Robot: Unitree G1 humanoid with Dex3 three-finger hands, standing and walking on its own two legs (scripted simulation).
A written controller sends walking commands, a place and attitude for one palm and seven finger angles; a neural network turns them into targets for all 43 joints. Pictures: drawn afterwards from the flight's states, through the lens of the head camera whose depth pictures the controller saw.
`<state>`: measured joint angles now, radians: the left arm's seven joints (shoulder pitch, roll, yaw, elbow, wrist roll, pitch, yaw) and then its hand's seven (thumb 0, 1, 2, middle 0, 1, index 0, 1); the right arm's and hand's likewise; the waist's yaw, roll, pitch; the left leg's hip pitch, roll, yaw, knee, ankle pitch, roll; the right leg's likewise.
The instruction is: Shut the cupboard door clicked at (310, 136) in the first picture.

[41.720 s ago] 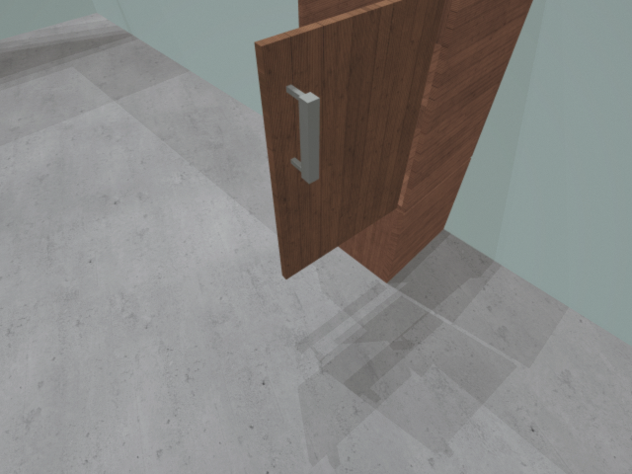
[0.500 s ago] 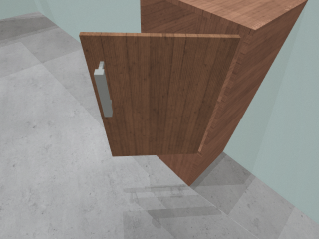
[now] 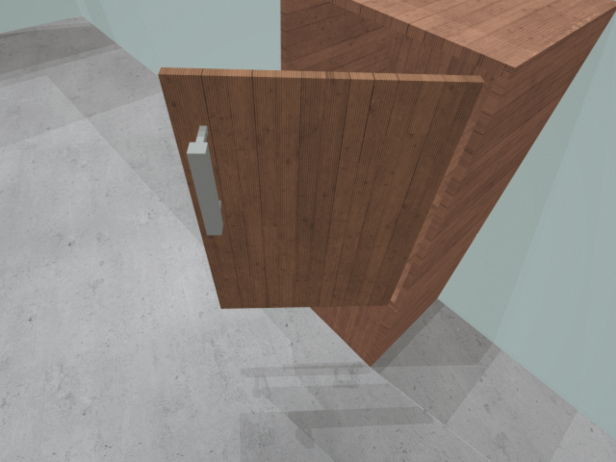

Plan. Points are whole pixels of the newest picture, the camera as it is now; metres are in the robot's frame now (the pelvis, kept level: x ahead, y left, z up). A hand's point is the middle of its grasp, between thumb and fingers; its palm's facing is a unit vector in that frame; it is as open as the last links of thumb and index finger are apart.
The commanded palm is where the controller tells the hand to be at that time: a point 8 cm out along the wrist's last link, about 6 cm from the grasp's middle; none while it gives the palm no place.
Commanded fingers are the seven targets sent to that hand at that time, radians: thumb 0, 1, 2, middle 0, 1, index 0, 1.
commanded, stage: come to a stop and stand still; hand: left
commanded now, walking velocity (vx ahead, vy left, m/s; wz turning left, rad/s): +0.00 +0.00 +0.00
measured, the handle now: (209, 183) +0.47 +0.18 +0.09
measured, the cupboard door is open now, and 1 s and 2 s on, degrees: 50 50 50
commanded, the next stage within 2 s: look again from close up in 0.12 s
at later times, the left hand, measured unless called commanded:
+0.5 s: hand out of the picture +0.02 +0.19 -0.18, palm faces +0.00 -0.97 -0.23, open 7.4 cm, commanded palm none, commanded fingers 0.00 0.90 0.90 -0.20 -0.30 -0.20 -0.30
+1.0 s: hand (152, 423) +0.17 +0.20 -0.03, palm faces +0.26 -0.96 -0.12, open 7.2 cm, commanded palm +0.09 +0.24 -0.06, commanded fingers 0.00 0.90 0.90 -0.37 -0.48 -0.37 -0.48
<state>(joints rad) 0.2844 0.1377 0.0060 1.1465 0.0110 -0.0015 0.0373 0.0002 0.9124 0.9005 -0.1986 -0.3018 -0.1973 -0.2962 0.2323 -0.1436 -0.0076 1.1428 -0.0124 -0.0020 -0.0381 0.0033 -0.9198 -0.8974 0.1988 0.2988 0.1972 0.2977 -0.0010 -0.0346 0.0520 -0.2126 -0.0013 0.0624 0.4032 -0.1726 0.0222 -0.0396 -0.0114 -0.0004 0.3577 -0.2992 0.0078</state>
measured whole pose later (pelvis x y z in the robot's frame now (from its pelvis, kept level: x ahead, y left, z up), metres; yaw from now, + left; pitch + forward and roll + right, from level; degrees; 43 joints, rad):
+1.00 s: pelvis -0.03 +0.00 -0.03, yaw +2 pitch +3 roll +1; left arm 0.41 0.20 0.10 0.12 -0.16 -0.21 0.05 0.01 0.91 0.90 -0.23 -0.34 -0.23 -0.33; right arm 0.30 -0.24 -0.02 0.77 0.03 -0.28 -0.05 0.01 -0.91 -0.90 0.20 0.30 0.20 0.30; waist -0.02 -0.01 -0.05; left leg -0.50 -0.02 0.05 0.70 -0.26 0.02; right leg -0.36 -0.04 -0.04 0.75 -0.46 -0.01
